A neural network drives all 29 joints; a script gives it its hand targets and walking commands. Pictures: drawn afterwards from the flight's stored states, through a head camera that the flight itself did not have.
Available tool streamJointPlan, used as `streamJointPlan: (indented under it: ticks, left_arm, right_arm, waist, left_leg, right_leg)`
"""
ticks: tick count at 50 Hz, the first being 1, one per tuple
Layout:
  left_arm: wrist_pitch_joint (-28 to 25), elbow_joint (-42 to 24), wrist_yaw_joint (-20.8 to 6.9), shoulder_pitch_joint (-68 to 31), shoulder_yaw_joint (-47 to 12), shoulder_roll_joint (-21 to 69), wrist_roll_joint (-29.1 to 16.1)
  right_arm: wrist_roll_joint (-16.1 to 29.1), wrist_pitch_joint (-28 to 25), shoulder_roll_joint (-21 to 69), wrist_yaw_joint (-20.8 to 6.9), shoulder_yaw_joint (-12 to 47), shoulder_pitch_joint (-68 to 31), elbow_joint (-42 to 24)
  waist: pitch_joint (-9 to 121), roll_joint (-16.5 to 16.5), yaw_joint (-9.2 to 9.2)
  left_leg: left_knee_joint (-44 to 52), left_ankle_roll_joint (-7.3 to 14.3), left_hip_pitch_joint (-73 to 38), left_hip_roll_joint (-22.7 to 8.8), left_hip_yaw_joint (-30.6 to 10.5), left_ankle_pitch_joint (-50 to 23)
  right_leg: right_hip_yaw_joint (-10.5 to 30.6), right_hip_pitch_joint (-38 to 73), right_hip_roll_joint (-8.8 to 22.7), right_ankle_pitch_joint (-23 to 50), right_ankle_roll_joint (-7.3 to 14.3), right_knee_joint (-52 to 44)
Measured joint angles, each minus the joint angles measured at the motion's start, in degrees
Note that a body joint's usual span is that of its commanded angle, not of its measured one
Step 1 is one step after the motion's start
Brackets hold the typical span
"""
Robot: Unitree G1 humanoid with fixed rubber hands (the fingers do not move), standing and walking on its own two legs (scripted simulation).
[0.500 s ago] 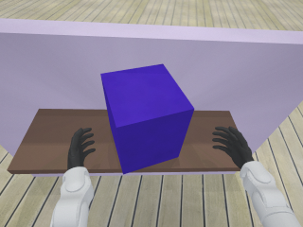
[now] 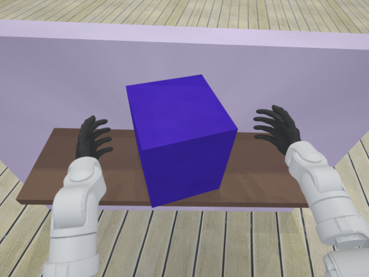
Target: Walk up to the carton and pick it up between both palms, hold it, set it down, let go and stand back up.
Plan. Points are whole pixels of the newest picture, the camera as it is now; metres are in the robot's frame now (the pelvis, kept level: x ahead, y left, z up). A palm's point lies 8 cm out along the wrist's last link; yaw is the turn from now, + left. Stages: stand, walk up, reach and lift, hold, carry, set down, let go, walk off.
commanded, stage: reach and lift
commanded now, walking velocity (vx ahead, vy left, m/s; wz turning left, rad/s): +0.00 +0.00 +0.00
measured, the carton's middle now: (176, 141) +0.44 +0.05 +0.03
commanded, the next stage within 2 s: none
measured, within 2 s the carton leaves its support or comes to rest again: neither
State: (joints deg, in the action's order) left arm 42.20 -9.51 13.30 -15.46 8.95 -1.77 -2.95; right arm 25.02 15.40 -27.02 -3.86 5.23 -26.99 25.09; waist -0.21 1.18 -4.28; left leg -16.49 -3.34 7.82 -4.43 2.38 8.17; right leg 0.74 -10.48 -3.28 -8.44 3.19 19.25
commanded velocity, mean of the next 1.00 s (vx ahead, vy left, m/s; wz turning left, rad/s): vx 0.00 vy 0.00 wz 0.00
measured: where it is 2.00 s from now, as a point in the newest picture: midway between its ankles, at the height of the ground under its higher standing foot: outside the picture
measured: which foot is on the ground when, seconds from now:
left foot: down 0.00-1.00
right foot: down 0.00-1.00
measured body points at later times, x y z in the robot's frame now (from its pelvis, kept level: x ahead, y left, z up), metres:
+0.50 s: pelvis +0.00 +0.00 +0.00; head +0.02 +0.01 +0.45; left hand +0.35 +0.24 +0.17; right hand +0.46 -0.16 +0.18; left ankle +0.00 +0.16 -0.75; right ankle +0.02 -0.08 -0.75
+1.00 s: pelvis +0.00 +0.00 +0.00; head +0.03 +0.00 +0.45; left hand +0.39 +0.25 +0.20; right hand +0.50 -0.14 +0.22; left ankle +0.00 +0.16 -0.75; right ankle +0.02 -0.08 -0.75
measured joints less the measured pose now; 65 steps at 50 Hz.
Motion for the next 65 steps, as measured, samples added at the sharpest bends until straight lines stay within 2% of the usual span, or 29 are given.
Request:
streamJointPlan:
  ticks: [19,39,54,60,65]
  left_arm:
    - [4.3,5.9,-0.1,-12.7,1.5,-2.4,-1.4]
    - [3.9,16.3,0.5,-25.0,1.9,-4.4,-3.1]
    - [-0.1,27.2,0.6,-32.4,1.8,-5.0,-3.5]
    - [-4.0,29.7,-0.4,-30.4,2.0,-3.6,-1.7]
    - [-8.0,29.7,-0.8,-26.0,1.8,-2.0,-0.6]
  right_arm:
    - [1.2,3.6,-1.8,-0.8,1.0,-15.1,10.7]
    - [2.2,5.0,-4.0,-1.9,2.6,-29.2,22.5]
    - [1.4,4.2,-3.6,-2.4,3.4,-37.3,31.7]
    - [-0.9,1.5,-1.8,-2.7,2.2,-35.6,33.8]
    - [-4.3,-1.7,0.5,-3.0,-0.5,-31.2,32.9]
  waist:
    - [2.3,-0.7,-1.35]
    - [4.2,-1.6,-3.32]
    - [5.6,-1.9,-4.65]
    - [5.0,-1.8,-4.64]
    - [4.6,-1.6,-4.25]
  left_leg:
    - [-1.7,0.0,4.2,0.2,-1.1,0.4]
    - [-2.6,-0.1,7.9,0.2,-2.1,0.5]
    - [-2.7,-0.2,10.4,0.3,-2.8,0.2]
    - [-2.4,-0.1,10.1,0.4,-3.0,0.0]
    - [-2.3,-0.1,10.8,0.5,-3.2,-0.2]
  right_leg:
    - [-0.9,-2.9,0.2,0.2,-0.4,-0.1]
    - [-1.8,-5.6,0.3,0.7,-0.6,-0.9]
    - [-2.4,-7.6,0.4,1.0,-0.6,-1.2]
    - [-2.6,-7.2,0.5,1.2,-0.7,-1.7]
    - [-2.8,-7.7,0.6,1.3,-0.7,-1.8]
